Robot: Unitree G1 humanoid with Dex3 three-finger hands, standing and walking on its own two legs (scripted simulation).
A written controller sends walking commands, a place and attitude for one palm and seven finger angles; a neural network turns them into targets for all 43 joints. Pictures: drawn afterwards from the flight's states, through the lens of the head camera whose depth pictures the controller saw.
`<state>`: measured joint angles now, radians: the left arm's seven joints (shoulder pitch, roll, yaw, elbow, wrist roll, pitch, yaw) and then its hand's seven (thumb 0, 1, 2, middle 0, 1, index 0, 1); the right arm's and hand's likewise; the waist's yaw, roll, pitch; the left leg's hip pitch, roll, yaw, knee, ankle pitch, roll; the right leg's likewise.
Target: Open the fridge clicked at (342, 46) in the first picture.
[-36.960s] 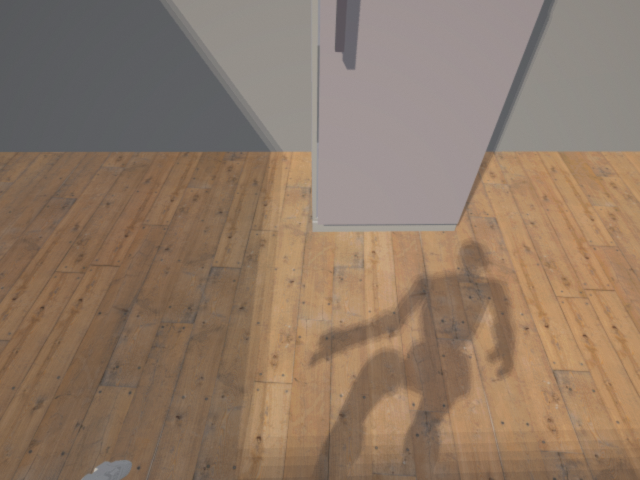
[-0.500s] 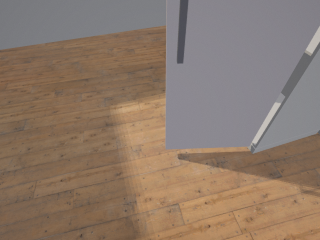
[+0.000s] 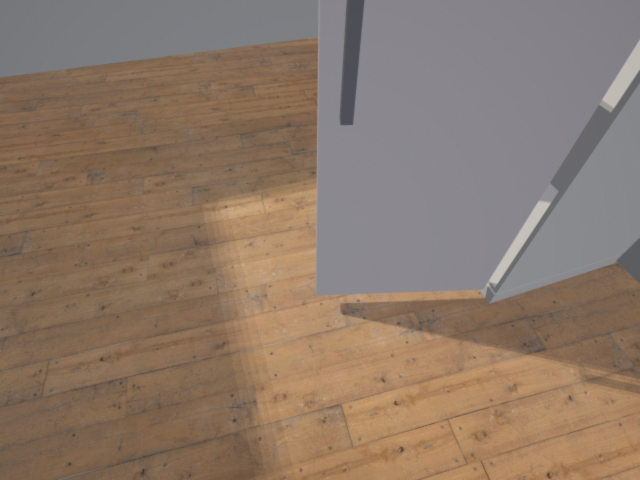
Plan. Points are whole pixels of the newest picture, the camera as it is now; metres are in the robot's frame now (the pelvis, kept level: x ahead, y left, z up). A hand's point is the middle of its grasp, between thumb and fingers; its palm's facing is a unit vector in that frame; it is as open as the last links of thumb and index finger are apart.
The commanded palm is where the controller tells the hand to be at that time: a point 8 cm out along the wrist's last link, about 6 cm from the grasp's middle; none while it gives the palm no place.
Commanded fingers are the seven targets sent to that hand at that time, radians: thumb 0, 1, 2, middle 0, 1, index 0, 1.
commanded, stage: look to check the result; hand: left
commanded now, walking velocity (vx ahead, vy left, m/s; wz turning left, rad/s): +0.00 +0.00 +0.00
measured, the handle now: (350, 47) +0.76 -0.02 +0.17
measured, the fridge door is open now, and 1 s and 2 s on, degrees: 74 74 74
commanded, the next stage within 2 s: stand and wait in 0.36 s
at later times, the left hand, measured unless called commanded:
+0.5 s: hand out of the picture +0.09 +0.23 -0.16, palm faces -0.05 -0.94 -0.33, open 7.4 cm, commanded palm none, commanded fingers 0.00 0.90 0.90 -0.20 -0.30 -0.20 -0.30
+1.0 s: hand out of the picture +0.10 +0.22 -0.16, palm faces -0.06 -0.94 -0.33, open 7.4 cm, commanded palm none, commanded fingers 0.00 0.90 0.90 -0.20 -0.30 -0.20 -0.30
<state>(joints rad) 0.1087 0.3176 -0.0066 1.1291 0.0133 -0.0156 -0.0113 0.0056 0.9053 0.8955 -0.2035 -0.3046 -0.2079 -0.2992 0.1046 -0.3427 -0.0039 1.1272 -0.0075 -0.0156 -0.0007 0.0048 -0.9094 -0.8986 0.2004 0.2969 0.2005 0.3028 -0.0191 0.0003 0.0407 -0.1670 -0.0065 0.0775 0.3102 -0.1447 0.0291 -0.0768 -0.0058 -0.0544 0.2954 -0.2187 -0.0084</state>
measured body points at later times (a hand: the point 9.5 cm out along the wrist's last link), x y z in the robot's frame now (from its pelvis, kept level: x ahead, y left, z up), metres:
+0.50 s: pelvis +0.01 -0.01 +0.00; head +0.03 -0.02 +0.45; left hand +0.09 +0.28 -0.13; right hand +0.09 -0.31 -0.14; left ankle +0.01 +0.10 -0.75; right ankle -0.04 -0.11 -0.75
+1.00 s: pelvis +0.01 -0.02 +0.00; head +0.04 -0.02 +0.45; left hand +0.10 +0.27 -0.14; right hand +0.08 -0.31 -0.14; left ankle +0.01 +0.10 -0.75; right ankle -0.04 -0.11 -0.75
